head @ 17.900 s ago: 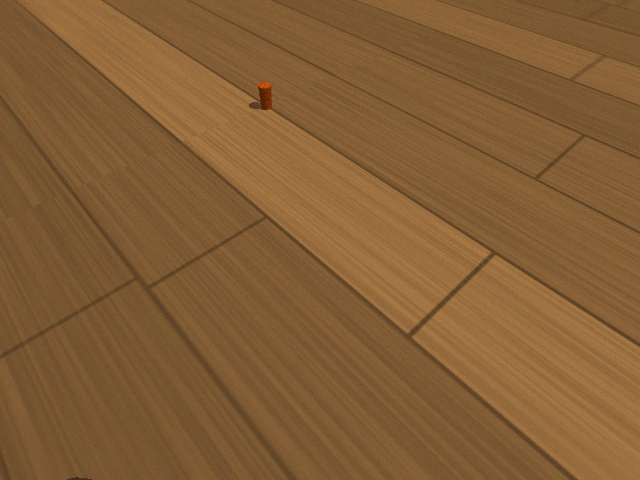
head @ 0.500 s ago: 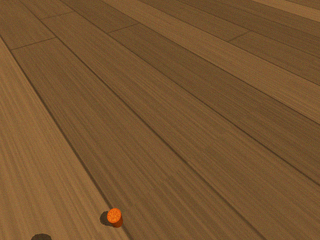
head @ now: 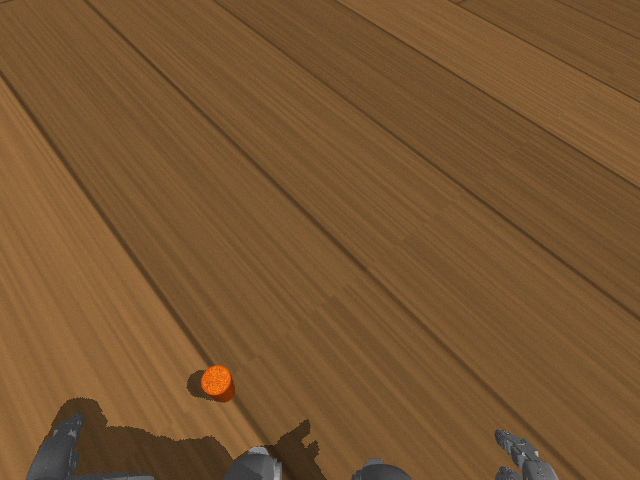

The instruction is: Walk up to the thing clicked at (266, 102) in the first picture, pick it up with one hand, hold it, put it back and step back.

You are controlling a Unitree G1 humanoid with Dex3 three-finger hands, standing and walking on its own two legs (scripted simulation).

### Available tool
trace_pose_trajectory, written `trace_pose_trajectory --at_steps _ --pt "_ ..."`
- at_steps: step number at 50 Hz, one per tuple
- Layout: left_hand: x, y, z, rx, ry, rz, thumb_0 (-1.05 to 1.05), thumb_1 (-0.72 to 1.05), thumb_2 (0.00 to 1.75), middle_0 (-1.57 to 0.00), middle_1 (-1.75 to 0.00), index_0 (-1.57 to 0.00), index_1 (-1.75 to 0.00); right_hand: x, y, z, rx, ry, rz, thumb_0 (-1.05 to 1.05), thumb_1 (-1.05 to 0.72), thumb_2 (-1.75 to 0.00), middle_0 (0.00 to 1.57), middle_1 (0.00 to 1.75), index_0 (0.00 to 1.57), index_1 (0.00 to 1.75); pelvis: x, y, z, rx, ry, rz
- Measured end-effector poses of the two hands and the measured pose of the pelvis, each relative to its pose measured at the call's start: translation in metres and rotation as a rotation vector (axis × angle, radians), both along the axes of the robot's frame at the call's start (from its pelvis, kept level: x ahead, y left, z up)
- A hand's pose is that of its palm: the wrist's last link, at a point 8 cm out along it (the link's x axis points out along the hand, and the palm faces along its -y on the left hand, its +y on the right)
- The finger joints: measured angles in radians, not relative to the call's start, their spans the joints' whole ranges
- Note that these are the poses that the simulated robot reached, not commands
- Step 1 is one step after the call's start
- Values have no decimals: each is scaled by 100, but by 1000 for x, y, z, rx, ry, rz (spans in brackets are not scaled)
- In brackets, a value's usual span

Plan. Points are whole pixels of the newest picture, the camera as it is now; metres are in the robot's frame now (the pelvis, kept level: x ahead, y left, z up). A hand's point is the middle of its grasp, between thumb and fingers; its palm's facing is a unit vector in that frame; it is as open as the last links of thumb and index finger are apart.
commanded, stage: go down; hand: left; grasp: from the side
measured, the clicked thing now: (220, 386) +0.38 +0.25 -0.65
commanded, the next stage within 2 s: none
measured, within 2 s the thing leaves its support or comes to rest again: neither
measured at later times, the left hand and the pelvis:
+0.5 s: hand out of the picture +0.15 +0.30 -0.17, palm faces +0.13 -0.95 -0.29, open 17.2 cm; pelvis -0.01 +0.00 -0.06, yaw +0 degrees
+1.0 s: hand (90, 425) +0.23 +0.37 -0.26, palm faces +0.21 -0.96 -0.19, open 17.4 cm; pelvis -0.05 -0.01 -0.20, yaw -3 degrees
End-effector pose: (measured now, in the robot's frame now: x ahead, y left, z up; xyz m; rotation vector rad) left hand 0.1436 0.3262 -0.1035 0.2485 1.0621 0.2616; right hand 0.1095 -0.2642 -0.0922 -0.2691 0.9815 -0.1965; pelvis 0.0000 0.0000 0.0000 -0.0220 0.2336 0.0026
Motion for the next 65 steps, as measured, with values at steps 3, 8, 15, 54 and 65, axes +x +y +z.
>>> trace_pose_trajectory --at_steps 3,8,15,54,65 --pt "-4 3 -7 -10 -28 -14 1 -21 12 -6 -8 -6 -7 13 1 -7 -16 -31 19 1 -89 -89 20 30 20 30 -1 2 -12 -5 25 3" --pt "-8 2 -11 -18 -45 -30 0 -36 7 -8 -7 -8 -7 36 8 -14 -19 -91 48 1 -88 -89 20 30 20 30 0 4 -24 -12 53 5" --pt "-11 5 -13 -7 -51 -4 0 -47 2 -9 -6 -9 -5 59 22 -12 -10 -172 87 1 -88 -89 20 30 20 30 2 3 -31 -23 73 12" --pt "55 102 -149 -60 -605 -13 -1 -53 4 -7 -4 -5 -4 -3 -8 -232 -93 45 206 1 -90 -90 20 30 20 30 -60 -8 -222 -49 353 -33" --pt "79 119 -179 -77 -732 -50 -1 -52 2 -7 -2 -6 -2 -24 -13 -267 -150 75 226 1 -90 -90 20 30 20 30 -76 -7 -263 -69 351 -52"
